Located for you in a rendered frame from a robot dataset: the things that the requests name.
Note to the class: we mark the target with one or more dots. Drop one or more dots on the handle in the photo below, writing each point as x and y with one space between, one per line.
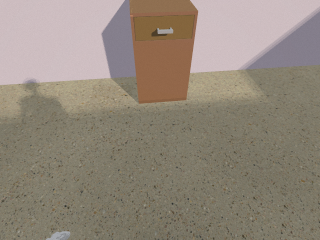
165 31

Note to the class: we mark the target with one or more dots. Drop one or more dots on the cabinet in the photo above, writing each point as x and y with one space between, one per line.
162 66

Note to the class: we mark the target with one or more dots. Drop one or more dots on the drawer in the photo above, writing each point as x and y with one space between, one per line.
146 27

